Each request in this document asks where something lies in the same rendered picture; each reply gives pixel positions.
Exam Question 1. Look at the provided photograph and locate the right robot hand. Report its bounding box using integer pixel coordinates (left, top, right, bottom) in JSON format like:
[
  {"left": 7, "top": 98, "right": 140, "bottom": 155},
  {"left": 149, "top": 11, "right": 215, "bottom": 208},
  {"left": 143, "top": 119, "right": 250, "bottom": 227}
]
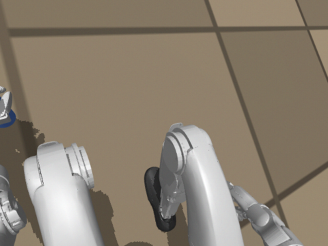
[{"left": 227, "top": 181, "right": 258, "bottom": 221}]

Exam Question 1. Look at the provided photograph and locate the left robot arm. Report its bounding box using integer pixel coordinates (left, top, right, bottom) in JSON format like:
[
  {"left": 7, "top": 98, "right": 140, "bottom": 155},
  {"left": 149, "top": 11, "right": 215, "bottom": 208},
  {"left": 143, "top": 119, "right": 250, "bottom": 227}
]
[{"left": 0, "top": 165, "right": 27, "bottom": 246}]

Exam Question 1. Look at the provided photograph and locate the right robot arm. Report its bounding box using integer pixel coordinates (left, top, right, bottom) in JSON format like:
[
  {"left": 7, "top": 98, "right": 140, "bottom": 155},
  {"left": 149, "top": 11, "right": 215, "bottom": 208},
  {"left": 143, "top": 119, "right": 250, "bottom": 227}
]
[{"left": 246, "top": 203, "right": 304, "bottom": 246}]

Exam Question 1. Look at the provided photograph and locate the right robot foot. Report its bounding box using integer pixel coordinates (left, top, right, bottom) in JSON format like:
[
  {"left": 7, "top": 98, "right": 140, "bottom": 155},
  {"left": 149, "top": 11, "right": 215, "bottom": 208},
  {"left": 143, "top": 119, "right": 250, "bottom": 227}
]
[{"left": 144, "top": 167, "right": 176, "bottom": 232}]

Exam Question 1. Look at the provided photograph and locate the can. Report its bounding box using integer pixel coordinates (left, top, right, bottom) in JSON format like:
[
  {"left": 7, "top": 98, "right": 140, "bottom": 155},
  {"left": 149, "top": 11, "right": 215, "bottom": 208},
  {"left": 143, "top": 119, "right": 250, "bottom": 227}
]
[{"left": 0, "top": 97, "right": 16, "bottom": 128}]

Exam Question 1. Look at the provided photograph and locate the left robot hand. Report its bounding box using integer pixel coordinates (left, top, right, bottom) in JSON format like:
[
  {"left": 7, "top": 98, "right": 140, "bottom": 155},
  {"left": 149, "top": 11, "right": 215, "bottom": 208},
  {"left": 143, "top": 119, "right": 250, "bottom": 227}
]
[{"left": 0, "top": 86, "right": 12, "bottom": 125}]

